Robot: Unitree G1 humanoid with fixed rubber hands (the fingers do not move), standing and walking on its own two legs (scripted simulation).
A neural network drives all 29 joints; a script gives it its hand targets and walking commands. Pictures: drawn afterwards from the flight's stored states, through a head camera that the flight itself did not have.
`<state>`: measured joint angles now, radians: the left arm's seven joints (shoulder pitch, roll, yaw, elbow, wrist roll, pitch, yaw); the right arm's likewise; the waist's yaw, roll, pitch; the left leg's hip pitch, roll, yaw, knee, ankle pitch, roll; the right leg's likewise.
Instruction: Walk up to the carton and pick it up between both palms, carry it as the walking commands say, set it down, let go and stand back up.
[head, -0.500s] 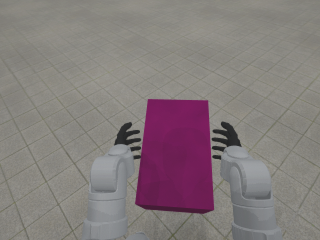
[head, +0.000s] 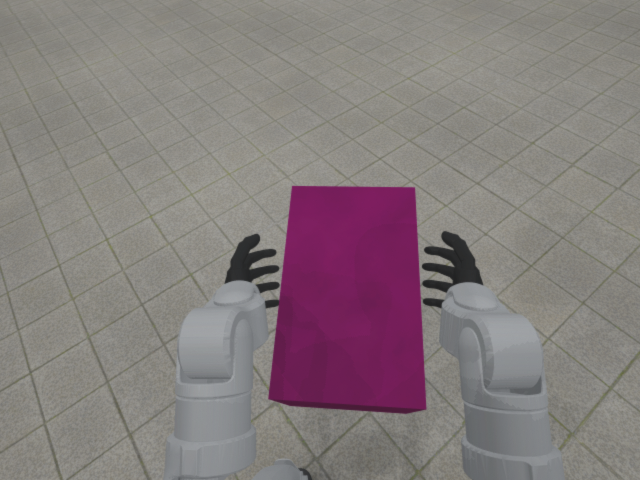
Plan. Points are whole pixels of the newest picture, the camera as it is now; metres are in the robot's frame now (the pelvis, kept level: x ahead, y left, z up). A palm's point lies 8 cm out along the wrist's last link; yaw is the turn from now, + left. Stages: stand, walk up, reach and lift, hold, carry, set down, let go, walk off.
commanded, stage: carry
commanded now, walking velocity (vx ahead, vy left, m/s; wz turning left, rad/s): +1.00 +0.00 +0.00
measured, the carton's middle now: (349, 301) +0.35 -0.01 -0.02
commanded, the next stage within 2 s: none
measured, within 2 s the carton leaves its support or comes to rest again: neither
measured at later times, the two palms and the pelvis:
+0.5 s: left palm (295, 67) +0.82 +0.08 +0.08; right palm (423, 57) +0.82 -0.16 +0.08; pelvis +0.52 -0.04 +0.01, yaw +2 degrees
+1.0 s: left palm out of the picture +1.39 +0.04 +0.08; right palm out of the picture +1.38 -0.21 +0.07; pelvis +1.08 -0.06 -0.01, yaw -2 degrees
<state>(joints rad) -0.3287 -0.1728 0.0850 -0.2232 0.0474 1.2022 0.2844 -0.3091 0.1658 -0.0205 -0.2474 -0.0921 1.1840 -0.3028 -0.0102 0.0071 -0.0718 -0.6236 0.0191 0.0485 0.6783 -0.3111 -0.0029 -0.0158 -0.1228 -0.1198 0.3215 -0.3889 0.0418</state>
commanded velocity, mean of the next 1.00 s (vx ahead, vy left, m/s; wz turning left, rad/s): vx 1.00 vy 0.00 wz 0.00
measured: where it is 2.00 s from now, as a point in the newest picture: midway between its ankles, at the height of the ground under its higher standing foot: (360, 82)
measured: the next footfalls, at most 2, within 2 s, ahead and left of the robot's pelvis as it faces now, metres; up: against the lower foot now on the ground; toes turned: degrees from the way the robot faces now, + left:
left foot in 0.04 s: +0.21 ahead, +0.13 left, +0.00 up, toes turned +1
right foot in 0.32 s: +0.44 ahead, -0.16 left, -0.01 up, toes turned -10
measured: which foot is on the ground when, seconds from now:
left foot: up 0.00-0.02, down 0.04-0.38, up 0.40-0.64, down 0.66-1.00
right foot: down 0.00-0.06, up 0.08-0.30, down 0.32-0.64, up 0.66-0.94, down 0.96-1.00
